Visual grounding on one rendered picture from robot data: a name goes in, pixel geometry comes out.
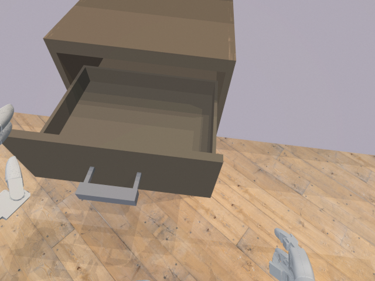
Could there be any drawer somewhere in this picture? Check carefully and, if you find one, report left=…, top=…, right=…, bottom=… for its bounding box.
left=3, top=65, right=223, bottom=198

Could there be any robot right hand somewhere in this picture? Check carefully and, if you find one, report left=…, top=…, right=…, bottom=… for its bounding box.
left=269, top=228, right=315, bottom=281

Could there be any handle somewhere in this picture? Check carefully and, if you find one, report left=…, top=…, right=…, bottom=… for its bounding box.
left=75, top=167, right=142, bottom=206

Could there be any cabinet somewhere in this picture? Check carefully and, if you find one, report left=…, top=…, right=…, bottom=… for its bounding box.
left=43, top=0, right=236, bottom=135

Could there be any robot left hand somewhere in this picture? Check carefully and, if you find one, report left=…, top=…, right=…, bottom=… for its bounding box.
left=0, top=104, right=30, bottom=220

